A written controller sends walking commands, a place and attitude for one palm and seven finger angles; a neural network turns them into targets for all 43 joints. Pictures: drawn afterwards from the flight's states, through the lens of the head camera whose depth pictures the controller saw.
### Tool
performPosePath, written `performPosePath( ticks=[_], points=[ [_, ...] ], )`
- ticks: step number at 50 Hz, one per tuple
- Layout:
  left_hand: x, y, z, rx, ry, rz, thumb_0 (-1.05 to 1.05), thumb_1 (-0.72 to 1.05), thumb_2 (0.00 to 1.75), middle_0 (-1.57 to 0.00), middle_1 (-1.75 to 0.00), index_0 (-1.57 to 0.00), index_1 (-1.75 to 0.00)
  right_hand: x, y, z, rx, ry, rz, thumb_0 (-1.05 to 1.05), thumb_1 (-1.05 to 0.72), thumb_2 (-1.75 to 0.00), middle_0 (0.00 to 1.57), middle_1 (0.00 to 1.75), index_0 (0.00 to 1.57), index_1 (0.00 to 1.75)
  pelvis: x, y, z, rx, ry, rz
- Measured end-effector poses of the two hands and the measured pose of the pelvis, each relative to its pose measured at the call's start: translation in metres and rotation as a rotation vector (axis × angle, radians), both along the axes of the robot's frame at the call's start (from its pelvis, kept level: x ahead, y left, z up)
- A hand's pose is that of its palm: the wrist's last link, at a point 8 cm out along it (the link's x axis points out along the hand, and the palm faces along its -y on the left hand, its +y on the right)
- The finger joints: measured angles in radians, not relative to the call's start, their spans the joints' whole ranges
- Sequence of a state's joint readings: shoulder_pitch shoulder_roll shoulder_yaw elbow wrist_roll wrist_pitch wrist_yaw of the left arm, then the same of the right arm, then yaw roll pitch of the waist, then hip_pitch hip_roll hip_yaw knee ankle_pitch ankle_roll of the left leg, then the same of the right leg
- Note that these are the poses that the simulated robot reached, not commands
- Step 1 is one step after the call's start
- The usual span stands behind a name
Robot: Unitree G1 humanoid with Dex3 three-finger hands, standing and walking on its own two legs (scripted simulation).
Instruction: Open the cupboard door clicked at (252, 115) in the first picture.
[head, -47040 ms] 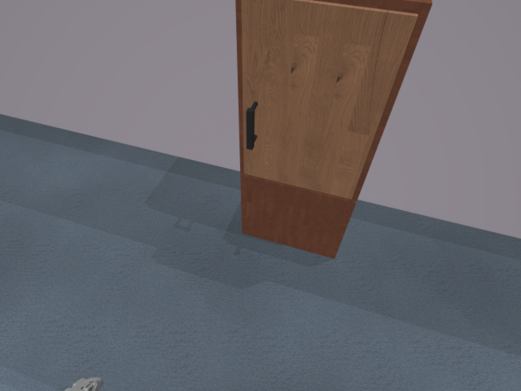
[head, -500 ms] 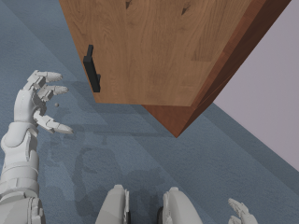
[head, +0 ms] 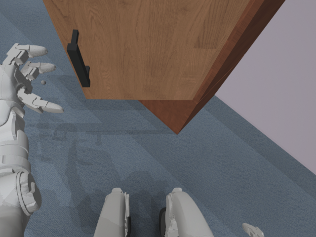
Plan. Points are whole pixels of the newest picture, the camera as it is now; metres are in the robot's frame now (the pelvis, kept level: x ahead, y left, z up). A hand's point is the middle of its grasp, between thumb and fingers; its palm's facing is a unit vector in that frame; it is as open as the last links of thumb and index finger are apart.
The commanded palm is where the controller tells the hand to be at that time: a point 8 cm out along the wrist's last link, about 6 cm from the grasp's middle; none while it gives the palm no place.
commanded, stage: move the hooked fingers beside the handle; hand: left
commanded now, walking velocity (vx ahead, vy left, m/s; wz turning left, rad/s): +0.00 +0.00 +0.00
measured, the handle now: (81, 61) +0.53 +0.19 +0.04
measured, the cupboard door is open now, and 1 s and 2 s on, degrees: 46 46 46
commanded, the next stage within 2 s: slide the fingers in behind the handle in 0.90 s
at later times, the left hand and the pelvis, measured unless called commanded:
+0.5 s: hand (48, 78) +0.47 +0.25 +0.04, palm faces +0.04 -1.00 -0.03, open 14.0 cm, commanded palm +0.46 +0.28 +0.04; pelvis +0.01 +0.01 +0.01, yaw +0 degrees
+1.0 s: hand (46, 79) +0.47 +0.26 +0.04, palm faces +0.05 -1.00 -0.03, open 14.0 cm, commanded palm +0.46 +0.28 +0.04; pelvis +0.01 +0.00 +0.00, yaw +0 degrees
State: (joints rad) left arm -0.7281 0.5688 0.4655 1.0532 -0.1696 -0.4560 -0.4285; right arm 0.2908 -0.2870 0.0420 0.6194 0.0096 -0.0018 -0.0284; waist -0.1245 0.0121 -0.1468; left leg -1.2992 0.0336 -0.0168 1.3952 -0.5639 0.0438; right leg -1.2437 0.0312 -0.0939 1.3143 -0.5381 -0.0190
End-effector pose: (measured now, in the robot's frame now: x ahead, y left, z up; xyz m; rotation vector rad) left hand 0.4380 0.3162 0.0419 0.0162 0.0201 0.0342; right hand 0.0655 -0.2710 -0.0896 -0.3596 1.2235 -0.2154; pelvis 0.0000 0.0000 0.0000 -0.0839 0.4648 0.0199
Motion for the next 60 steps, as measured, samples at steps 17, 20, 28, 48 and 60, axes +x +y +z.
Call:
performPosePath(
  ticks=[17, 20, 28, 48, 60],
  points=[
    [0.019, -0.008, 0.0, 0.009, 0.006, -0.007, -0.01, -0.5, 0.3, -0.3, -1.19, -0.3, -1.2, -0.028, 0.017, 0.0, 0.035, 0.094, -0.057, 0.0, -0.91, -0.9, 0.2, 0.3, 0.2, 0.3, 0.003, 0.011, 0.003, -0.008, 0.016, -0.011],
    [0.015, -0.007, 0.0, 0.009, 0.009, 0.002, -0.01, -0.5, 0.3, -0.3, -1.19, -0.3, -1.2, -0.026, 0.02, 0.002, 0.043, 0.094, -0.054, 0.0, -0.91, -0.9, 0.2, 0.3, 0.2, 0.3, 0.004, 0.011, 0.006, -0.006, 0.009, -0.01],
    [0.012, -0.012, 0.003, 0.009, 0.0, -0.003, -0.01, -0.5, 0.3, -0.3, -1.2, -0.3, -1.2, -0.011, 0.019, 0.004, 0.036, 0.073, -0.025, 0.0, -0.91, -0.9, 0.2, 0.3, 0.2, 0.3, 0.005, 0.011, 0.009, -0.007, 0.001, 0.004],
    [0.009, -0.006, -0.001, 0.014, 0.01, 0.013, -0.01, -0.5, 0.3, -0.3, -1.19, -0.3, -1.2, 0.0, 0.008, 0.001, 0.029, 0.053, -0.021, 0.0, -0.91, -0.9, 0.2, 0.3, 0.2, 0.3, 0.006, 0.003, 0.005, -0.002, 0.004, -0.002],
    [0.018, -0.027, 0.0, -0.002, 0.0, -0.028, -0.01, -0.5, 0.3, -0.3, -1.2, -0.3, -1.2, -0.006, 0.007, 0.0, 0.021, 0.06, -0.024, 0.0, -0.91, -0.9, 0.2, 0.3, 0.2, 0.3, 0.004, 0.004, 0.004, -0.006, 0.008, 0.005]
  ],
)
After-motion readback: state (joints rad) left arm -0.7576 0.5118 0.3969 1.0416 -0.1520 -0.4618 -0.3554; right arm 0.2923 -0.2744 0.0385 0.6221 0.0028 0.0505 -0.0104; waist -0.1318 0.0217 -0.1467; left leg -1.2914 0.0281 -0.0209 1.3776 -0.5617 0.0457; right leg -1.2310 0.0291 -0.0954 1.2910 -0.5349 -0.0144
